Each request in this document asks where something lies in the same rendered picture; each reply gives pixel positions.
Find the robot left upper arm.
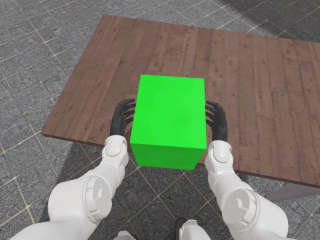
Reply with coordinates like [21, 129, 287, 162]
[9, 175, 112, 240]

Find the robot right upper arm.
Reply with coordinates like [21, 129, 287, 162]
[222, 188, 297, 240]

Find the left robot forearm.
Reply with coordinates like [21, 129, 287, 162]
[48, 135, 129, 217]

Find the right robot foot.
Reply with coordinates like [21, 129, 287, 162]
[174, 217, 187, 240]

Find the robot left hand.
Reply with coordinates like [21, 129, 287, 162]
[109, 98, 136, 137]

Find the carton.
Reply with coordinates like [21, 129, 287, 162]
[130, 74, 207, 170]

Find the table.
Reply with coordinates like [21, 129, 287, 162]
[40, 14, 320, 203]

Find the right robot forearm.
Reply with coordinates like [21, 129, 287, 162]
[204, 140, 254, 212]

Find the robot right hand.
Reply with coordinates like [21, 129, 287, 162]
[205, 100, 228, 142]

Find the robot right shin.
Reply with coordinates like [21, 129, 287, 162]
[182, 219, 198, 227]

